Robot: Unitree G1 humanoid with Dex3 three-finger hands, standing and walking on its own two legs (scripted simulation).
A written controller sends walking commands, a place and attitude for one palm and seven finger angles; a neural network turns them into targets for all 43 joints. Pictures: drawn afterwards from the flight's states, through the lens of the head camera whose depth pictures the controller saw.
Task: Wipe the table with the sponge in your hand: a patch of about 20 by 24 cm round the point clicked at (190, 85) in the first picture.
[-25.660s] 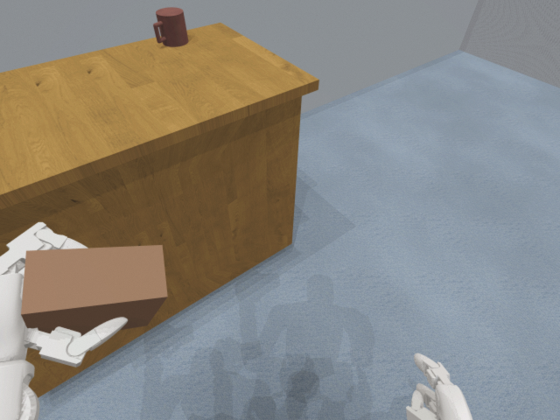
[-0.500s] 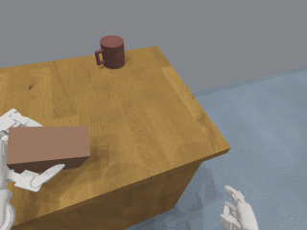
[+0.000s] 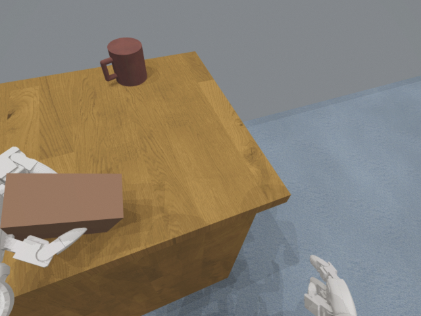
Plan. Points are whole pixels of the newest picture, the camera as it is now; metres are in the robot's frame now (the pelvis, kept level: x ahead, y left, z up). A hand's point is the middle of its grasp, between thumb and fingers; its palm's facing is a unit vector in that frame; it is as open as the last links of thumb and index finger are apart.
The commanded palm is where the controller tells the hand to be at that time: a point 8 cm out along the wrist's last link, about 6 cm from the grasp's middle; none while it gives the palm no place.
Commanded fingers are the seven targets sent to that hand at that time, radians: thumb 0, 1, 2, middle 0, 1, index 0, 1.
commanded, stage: shuffle to correct the standing spot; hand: left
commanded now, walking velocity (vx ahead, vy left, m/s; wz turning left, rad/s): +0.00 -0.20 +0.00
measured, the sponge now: (83, 207) +0.23 +0.20 +0.14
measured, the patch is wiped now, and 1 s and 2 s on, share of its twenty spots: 0.00 0.00 0.00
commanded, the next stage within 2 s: none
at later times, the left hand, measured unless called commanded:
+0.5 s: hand (57, 206) +0.22 +0.23 +0.16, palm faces +0.35 -0.85 -0.39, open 9.9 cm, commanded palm +0.17 +0.27 +0.18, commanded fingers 0.00 0.10 1.30 -1.20 -1.60 -1.20 -1.60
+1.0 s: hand (51, 206) +0.22 +0.23 +0.16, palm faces +0.35 -0.85 -0.40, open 9.9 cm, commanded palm +0.16 +0.27 +0.18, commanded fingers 0.00 0.10 1.30 -1.20 -1.60 -1.20 -1.60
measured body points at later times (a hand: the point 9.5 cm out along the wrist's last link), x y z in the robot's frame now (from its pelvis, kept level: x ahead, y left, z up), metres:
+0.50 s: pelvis +0.01 -0.01 +0.00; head +0.04 +0.00 +0.44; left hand +0.20 +0.27 +0.18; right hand +0.18 -0.24 -0.09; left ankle +0.01 +0.13 -0.73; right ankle +0.01 -0.07 -0.74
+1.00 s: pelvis +0.01 -0.01 +0.00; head +0.04 +0.01 +0.45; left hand +0.20 +0.28 +0.19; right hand +0.18 -0.24 -0.08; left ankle +0.01 +0.13 -0.74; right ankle +0.01 -0.07 -0.74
